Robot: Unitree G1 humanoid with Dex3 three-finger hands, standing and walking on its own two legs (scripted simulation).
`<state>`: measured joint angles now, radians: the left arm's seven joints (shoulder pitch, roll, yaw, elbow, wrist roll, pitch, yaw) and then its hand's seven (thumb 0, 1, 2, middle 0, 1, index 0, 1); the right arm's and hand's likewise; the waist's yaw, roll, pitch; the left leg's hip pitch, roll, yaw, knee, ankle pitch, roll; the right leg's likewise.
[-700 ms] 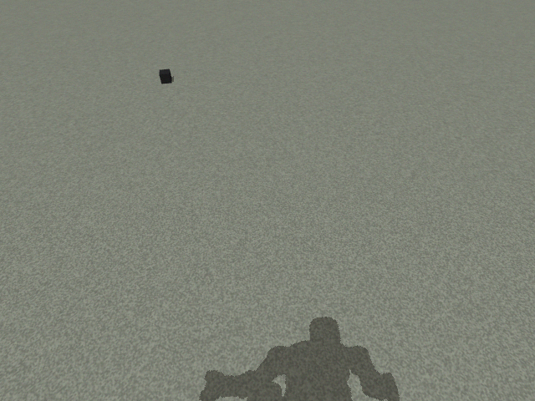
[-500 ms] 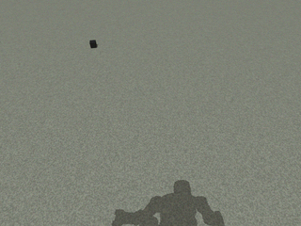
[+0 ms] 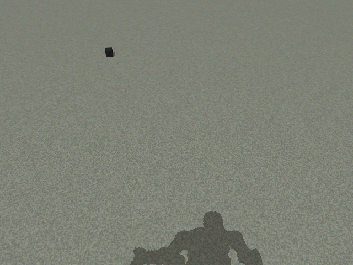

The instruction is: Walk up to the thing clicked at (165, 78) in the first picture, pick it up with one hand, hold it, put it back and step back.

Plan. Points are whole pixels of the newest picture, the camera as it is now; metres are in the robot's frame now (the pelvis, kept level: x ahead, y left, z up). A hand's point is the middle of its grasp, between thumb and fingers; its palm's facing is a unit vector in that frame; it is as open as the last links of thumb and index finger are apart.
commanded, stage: stand
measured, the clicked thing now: (109, 52) +2.37 +0.79 -0.75
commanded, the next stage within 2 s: walk up in 0.42 s
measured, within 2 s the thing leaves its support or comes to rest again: neither
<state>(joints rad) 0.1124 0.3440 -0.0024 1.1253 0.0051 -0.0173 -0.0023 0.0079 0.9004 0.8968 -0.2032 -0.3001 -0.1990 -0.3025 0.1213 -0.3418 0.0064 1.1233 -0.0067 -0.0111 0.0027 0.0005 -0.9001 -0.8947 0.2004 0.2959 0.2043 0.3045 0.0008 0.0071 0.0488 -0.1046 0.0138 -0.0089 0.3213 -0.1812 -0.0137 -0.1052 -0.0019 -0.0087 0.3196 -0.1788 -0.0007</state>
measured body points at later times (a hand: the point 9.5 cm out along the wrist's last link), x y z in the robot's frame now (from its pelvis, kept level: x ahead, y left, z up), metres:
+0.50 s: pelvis +0.00 +0.00 +0.00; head +0.03 +0.00 +0.44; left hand +0.08 +0.31 -0.13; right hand +0.08 -0.30 -0.14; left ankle +0.00 +0.13 -0.75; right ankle +0.00 -0.12 -0.75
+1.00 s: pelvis -0.02 -0.02 -0.03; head +0.01 +0.02 +0.42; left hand -0.06 +0.32 -0.15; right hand +0.20 -0.28 -0.12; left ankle -0.05 +0.10 -0.75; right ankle -0.01 -0.12 -0.75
